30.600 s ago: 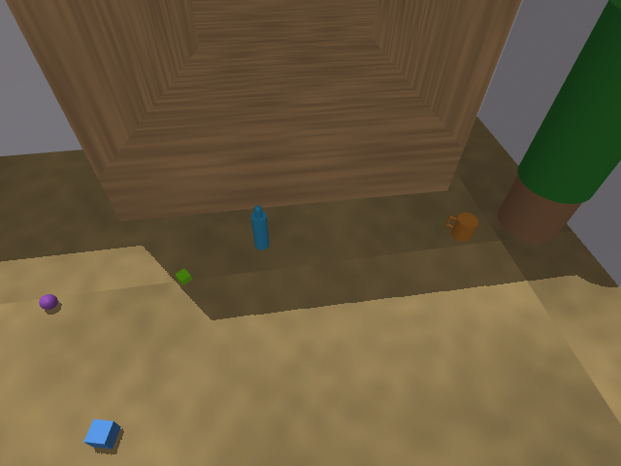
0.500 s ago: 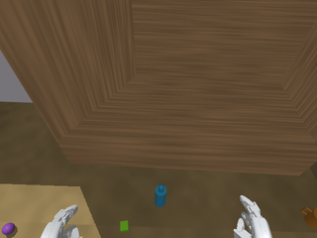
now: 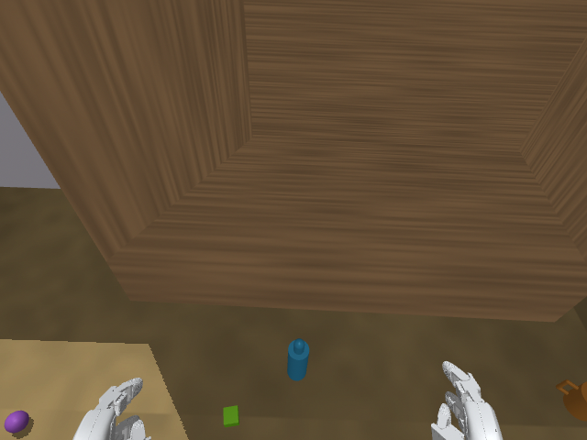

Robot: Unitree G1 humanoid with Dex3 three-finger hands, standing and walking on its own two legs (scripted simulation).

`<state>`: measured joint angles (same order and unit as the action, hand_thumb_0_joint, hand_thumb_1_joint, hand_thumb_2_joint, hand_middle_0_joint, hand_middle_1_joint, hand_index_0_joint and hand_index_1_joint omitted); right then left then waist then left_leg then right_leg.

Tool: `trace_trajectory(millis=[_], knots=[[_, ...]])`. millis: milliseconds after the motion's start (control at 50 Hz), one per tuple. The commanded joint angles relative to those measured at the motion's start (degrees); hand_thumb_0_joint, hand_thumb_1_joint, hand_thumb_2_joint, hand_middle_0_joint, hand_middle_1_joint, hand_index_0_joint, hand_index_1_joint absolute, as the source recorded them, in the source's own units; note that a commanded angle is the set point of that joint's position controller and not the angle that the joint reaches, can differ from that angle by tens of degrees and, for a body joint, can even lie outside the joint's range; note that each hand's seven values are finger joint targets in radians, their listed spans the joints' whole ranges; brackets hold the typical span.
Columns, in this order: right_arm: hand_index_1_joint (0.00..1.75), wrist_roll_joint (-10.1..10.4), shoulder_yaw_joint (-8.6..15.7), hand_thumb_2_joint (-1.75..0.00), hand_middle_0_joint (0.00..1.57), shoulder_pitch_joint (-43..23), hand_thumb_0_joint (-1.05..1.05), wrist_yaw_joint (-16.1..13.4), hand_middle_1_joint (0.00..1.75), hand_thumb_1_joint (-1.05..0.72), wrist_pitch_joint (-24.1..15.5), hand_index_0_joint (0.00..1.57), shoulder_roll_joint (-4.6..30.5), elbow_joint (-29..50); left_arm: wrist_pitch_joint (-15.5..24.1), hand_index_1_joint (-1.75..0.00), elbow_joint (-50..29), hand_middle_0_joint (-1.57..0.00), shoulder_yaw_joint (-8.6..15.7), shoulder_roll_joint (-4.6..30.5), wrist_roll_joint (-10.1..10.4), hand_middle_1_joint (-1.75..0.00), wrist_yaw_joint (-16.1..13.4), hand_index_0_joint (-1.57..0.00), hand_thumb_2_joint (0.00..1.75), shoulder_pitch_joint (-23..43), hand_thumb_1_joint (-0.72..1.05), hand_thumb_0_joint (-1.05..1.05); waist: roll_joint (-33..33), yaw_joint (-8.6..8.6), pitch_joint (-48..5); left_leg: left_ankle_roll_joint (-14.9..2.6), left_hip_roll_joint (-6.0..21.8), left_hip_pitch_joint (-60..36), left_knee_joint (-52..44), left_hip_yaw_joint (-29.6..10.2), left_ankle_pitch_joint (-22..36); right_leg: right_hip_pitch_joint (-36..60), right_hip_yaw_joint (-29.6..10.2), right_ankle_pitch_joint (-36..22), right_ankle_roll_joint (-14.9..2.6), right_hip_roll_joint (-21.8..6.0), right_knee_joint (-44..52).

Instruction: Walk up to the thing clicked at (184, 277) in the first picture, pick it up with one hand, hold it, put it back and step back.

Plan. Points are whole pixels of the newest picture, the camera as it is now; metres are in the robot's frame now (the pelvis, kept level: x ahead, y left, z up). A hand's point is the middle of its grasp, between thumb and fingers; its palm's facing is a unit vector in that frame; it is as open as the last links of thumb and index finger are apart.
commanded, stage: home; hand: left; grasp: from above
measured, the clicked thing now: (231, 416) +0.35 +0.16 -0.70
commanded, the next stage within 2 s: stand in 0.48 s
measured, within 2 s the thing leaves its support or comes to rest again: neither
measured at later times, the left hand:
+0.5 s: hand out of the picture +0.16 +0.18 -0.04, palm faces +0.05 -0.98 -0.20, open 7.4 cm
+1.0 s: hand out of the picture +0.07 +0.25 -0.11, palm faces +0.03 -0.95 -0.32, open 7.4 cm
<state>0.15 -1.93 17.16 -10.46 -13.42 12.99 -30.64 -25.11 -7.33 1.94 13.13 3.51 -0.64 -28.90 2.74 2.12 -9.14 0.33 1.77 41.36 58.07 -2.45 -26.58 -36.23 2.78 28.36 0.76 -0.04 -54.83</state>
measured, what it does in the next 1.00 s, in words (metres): stands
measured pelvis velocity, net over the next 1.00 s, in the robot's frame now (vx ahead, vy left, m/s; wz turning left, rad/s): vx -0.01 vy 0.01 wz -0.01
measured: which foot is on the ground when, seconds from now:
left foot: down 0.00-1.00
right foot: down 0.00-1.00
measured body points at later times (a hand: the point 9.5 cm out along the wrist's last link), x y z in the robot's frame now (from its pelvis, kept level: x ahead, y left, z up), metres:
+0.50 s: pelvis +0.00 +0.00 +0.00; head +0.01 +0.00 +0.45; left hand +0.15 +0.23 -0.03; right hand +0.16 -0.25 -0.06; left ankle +0.02 +0.12 -0.68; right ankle -0.01 -0.13 -0.68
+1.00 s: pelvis -0.01 +0.01 +0.04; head -0.01 +0.02 +0.49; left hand +0.07 +0.29 -0.08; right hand +0.08 -0.27 -0.08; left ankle +0.02 +0.12 -0.68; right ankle -0.01 -0.13 -0.68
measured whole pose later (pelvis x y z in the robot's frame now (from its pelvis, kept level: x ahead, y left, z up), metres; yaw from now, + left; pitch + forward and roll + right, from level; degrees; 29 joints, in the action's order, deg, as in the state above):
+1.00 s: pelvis -0.01 +0.01 +0.04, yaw +0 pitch -2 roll +0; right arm -3.0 2.6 11.1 -0.5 -0.5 16.9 -54.8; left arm -1.5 49.1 2.4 16.6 -2.1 -1.5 -14.2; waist -0.3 -1.2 2.4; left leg -1.2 -0.5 17.9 37.5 0.6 -17.2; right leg -14.7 0.3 19.7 2.0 -2.4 -36.9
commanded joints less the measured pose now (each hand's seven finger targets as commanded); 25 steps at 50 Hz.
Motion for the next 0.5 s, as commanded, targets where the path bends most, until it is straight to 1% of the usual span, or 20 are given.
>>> trace_trajectory(millis=[0,40,60,80,100,120,140,160,200,240,280,300,320,340,360,380,400,420,460,480], knots=[[0.30,0.20,3.01,-0.90,0.20,-4.34,0.00,-0.91,0.30,-0.90,-3.55,0.20,6.77,9.58,2.58,-0.30,-10.81,-0.20,3.08,5.98,-0.46,-0.30,-0.73,-0.20,0.90,1.52,0.90,0.00,-0.74,0.37,-3.68,-1.32,-1.46,-7.48,-8.84,0.40,9.73,-0.08,0.40,-10.50,-0.58,1.35,9.96],[0.30,0.18,3.23,-0.90,0.20,-4.11,0.00,-0.93,0.30,-0.90,-3.59,0.20,6.94,9.46,2.53,-0.30,-11.22,-0.20,3.88,6.56,-0.52,-0.30,-0.89,-0.20,0.90,0.77,0.90,0.00,0.29,-0.29,-4.34,-1.07,-1.26,-7.41,-9.60,0.04,9.24,0.26,0.72,-9.70,-0.87,1.49,9.15],[0.30,0.22,3.02,-0.90,0.20,-4.58,0.00,-0.88,0.30,-0.90,-3.45,0.20,6.70,9.67,2.64,-0.30,-11.22,-0.20,2.99,5.91,-0.52,-0.30,-0.81,-0.20,0.90,1.35,0.90,0.00,-0.14,0.09,-3.83,-1.12,-1.30,-7.23,-9.58,0.03,8.38,-0.26,0.75,-8.92,-0.80,1.53,9.51],[0.30,0.21,3.26,-0.90,0.20,-4.15,0.00,-0.88,0.30,-0.90,-3.45,0.20,7.17,9.58,2.58,-0.30,-10.93,-0.20,4.05,6.54,-0.47,-0.30,-0.88,-0.20,0.90,0.92,0.90,0.00,0.02,-0.15,-3.45,-1.12,-1.10,-7.23,-9.93,-0.22,7.83,-0.20,0.87,-8.27,-0.90,1.59,9.34],[0.30,0.20,3.33,-0.90,0.20,-4.18,0.00,-0.83,0.30,-0.90,-3.48,0.20,7.10,9.89,2.52,-0.30,-10.85,-0.20,3.18,5.86,-0.51,-0.30,-0.88,-0.20,0.90,-0.01,0.90,0.00,-0.07,-0.02,-4.90,-1.07,-1.09,-7.73,-10.03,-0.37,8.76,0.35,0.96,-9.23,-0.94,1.67,8.93],[0.30,0.24,3.19,-0.90,0.20,-4.42,0.00,-0.80,0.30,-0.90,-3.44,0.20,7.02,9.71,2.60,-0.30,-11.53,-0.20,3.20,6.19,-0.40,-0.30,-0.86,-0.20,0.90,1.51,0.90,0.00,0.60,-0.05,-3.65,-1.04,-1.17,-7.01,-10.02,-0.25,7.77,-0.40,0.87,-8.31,-0.96,1.58,9.20],[0.30,0.24,3.28,-0.90,0.20,-4.05,0.00,-0.83,0.30,-0.90,-3.43,0.20,7.16,9.67,2.50,-0.30,-11.10,-0.20,3.40,6.15,-0.46,-0.30,-0.91,-0.20,0.90,0.59,0.90,0.00,0.54,0.14,-4.16,-1.00,-1.03,-7.72,-10.11,-0.34,8.08,-0.41,0.89,-8.57,-0.96,1.68,8.93],[0.30,0.31,3.11,-0.90,0.20,-4.23,0.00,-0.83,0.30,-0.90,-3.49,0.20,6.88,9.73,2.69,-0.30,-12.28,-0.20,3.05,6.15,-0.42,-0.30,-0.79,-0.20,0.90,1.58,0.90,0.00,0.74,0.13,-3.85,-1.00,-0.99,-7.74,-10.03,-0.52,8.45,-0.41,0.99,-8.93,-0.93,1.65,8.97],[0.30,0.29,3.21,-0.90,0.20,-4.20,0.00,-0.90,0.30,-0.90,-3.51,0.20,6.99,9.63,2.55,-0.30,-11.02,-0.20,3.38,5.98,-0.24,-0.30,-0.89,-0.20,0.90,0.56,0.90,0.00,-0.48,0.29,-4.07,-1.16,-1.17,-7.83,-9.26,0.09,9.32,0.01,0.71,-9.81,-0.75,1.56,9.41],[0.30,0.27,3.30,-0.90,0.20,-3.98,0.00,-0.96,0.30,-0.90,-3.51,0.20,7.10,9.75,2.80,-0.30,-12.08,-0.20,3.60,6.32,-0.18,-0.30,-0.87,-0.20,0.90,1.36,0.90,0.00,-0.60,0.53,-5.29,-1.23,-1.19,-8.15,-8.97,0.03,10.18,0.19,0.64,-10.74,-0.71,1.60,9.22],[0.30,0.25,3.27,-0.90,0.20,-3.62,0.00,-0.89,0.30,-0.90,-3.44,0.20,6.93,9.44,2.53,-0.30,-11.14,-0.20,3.57,6.10,-0.24,-0.30,-0.91,-0.20,0.90,0.07,0.90,0.00,0.13,0.16,-5.05,-1.09,-1.14,-8.12,-8.94,-0.17,11.44,0.32,0.81,-11.71,-0.86,1.55,8.88],[0.30,0.21,3.49,-0.90,0.20,-3.67,0.00,-0.89,0.30,-0.90,-3.45,0.20,7.32,9.50,2.59,-0.30,-11.09,-0.20,2.95,5.86,-0.38,-0.30,-0.85,-0.20,0.90,0.57,0.90,0.00,-0.62,0.65,-5.34,-1.13,-1.04,-8.45,-9.08,-0.35,11.53,0.46,0.96,-11.76,-0.82,1.71,8.62],[0.30,0.23,3.25,-0.90,0.20,-4.00,0.00,-0.87,0.30,-0.90,-3.42,0.20,6.88,9.58,2.62,-0.30,-10.82,-0.20,3.32,5.88,-0.41,-0.30,-0.89,-0.20,0.90,0.55,0.90,0.00,-0.65,0.17,-4.70,-1.17,-1.17,-8.15,-8.61,0.02,11.87,0.24,0.76,-12.06,-0.75,1.56,9.00],[0.30,0.22,3.41,-0.90,0.20,-3.61,0.00,-1.00,0.30,-0.90,-3.33,0.20,7.13,9.56,2.47,-0.30,-10.52,-0.20,3.51,6.07,-0.34,-0.30,-0.90,-0.20,0.90,0.26,0.90,0.00,-1.04,0.68,-5.07,-1.25,-1.19,-8.59,-8.44,0.25,12.41,0.59,0.60,-12.78,-0.60,1.51,9.10],[0.30,0.25,3.18,-0.90,0.20,-4.21,0.00,-0.87,0.30,-0.90,-3.27,0.20,6.87,9.63,2.62,-0.30,-11.66,-0.20,3.34,6.09,-0.28,-0.30,-0.83,-0.20,0.90,1.23,0.90,0.00,-0.25,0.31,-4.65,-1.16,-1.19,-8.19,-8.52,0.15,11.79,0.45,0.63,-12.20,-0.64,1.49,9.24],[0.30,0.23,3.36,-0.90,0.20,-3.84,0.00,-0.90,0.30,-0.90,-3.24,0.20,7.08,9.40,2.52,-0.30,-10.93,-0.20,3.76,6.10,-0.16,-0.30,-0.88,-0.20,0.90,1.00,0.90,0.00,-1.13,0.48,-4.98,-1.30,-1.28,-7.98,-8.39,0.21,11.54,0.85,0.55,-12.22,-0.56,1.42,9.41],[0.30,0.25,3.29,-0.90,0.20,-4.07,0.00,-0.87,0.30,-0.90,-3.29,0.20,7.03,9.47,2.41,-0.30,-11.04,-0.20,3.51,6.33,-0.34,-0.30,-0.91,-0.20,0.90,0.44,0.90,0.00,-1.01,0.22,-5.02,-1.29,-1.31,-7.84,-8.71,0.08,11.20,0.74,0.60,-11.78,-0.63,1.44,9.47],[0.30,0.29,3.20,-0.90,0.20,-4.12,0.00,-0.81,0.30,-0.90,-3.27,0.20,6.99,9.46,2.28,-0.30,-10.73,-0.20,3.40,6.22,-0.41,-0.30,-0.93,-0.20,0.90,0.97,0.90,0.00,-0.54,0.09,-3.05,-1.23,-1.30,-7.05,-9.07,0.25,9.49,-0.01,0.59,-10.17,-0.70,1.42,9.67],[0.30,0.32,3.20,-0.90,0.20,-4.31,0.00,-0.97,0.30,-0.90,-3.32,0.20,6.94,9.75,2.39,-0.30,-11.02,-0.20,3.47,6.26,-0.51,-0.30,-0.95,-0.20,0.90,1.22,0.90,0.00,-0.75,0.39,-3.27,-1.25,-1.27,-7.46,-9.39,0.33,8.28,-0.37,0.53,-8.91,-0.71,1.46,9.98],[0.30,0.34,3.18,-0.90,0.20,-4.30,0.00,-0.91,0.30,-0.90,-3.25,0.20,6.99,9.53,2.38,-0.30,-11.14,-0.20,2.85,5.99,-0.41,-0.30,-0.78,-0.20,0.90,1.50,0.90,0.00,-0.04,0.56,-3.73,-1.24,-1.13,-7.67,-9.82,-0.22,8.38,-0.15,0.78,-9.03,-0.83,1.52,9.50]])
